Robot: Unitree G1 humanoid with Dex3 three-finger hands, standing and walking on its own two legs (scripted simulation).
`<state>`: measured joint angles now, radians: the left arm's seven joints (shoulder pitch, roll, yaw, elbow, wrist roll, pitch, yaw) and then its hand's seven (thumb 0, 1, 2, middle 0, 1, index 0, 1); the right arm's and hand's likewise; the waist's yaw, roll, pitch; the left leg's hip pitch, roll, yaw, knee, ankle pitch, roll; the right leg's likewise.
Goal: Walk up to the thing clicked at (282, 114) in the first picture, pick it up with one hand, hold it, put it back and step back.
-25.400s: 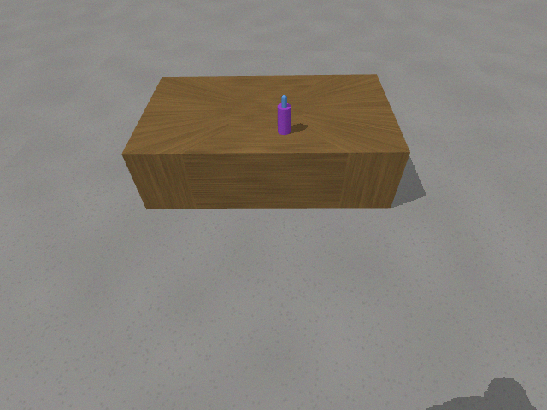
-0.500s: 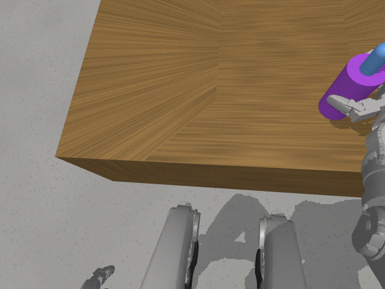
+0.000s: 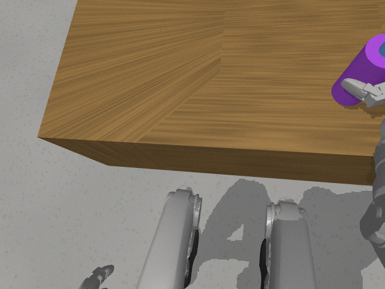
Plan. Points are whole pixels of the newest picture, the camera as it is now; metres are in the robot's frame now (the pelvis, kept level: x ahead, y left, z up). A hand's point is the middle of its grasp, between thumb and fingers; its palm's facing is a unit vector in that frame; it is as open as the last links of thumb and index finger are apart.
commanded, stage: lower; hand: right
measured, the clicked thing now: (373, 65) +0.52 -0.22 +0.03
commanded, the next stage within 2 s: loosen in 0.40 s
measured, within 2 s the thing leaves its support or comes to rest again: rests again in 0.56 s
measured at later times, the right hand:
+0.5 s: hand (370, 72) +0.54 -0.24 -0.01, palm faces +0.25 +0.97 -0.03, open 9.9 cm
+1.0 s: hand (372, 71) +0.54 -0.24 -0.01, palm faces +0.25 +0.97 -0.03, open 10.4 cm
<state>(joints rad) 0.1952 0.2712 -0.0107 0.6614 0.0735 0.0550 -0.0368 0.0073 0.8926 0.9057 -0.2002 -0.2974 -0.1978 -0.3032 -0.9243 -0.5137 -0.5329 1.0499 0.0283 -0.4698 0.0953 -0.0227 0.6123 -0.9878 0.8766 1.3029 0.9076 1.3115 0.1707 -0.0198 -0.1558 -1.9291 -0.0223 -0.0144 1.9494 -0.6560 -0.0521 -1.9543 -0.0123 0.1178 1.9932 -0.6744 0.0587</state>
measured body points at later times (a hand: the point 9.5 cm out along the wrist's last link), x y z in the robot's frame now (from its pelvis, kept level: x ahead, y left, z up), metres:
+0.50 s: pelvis -0.01 +0.00 -0.03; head +0.21 -0.03 +0.36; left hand +0.05 +0.28 -0.15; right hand +0.52 -0.29 -0.01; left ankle +0.09 +0.14 -0.42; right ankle +0.07 -0.14 -0.42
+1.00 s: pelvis -0.01 +0.00 -0.03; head +0.22 -0.03 +0.36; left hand +0.06 +0.29 -0.15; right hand +0.52 -0.29 -0.01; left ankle +0.09 +0.14 -0.42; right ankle +0.07 -0.14 -0.42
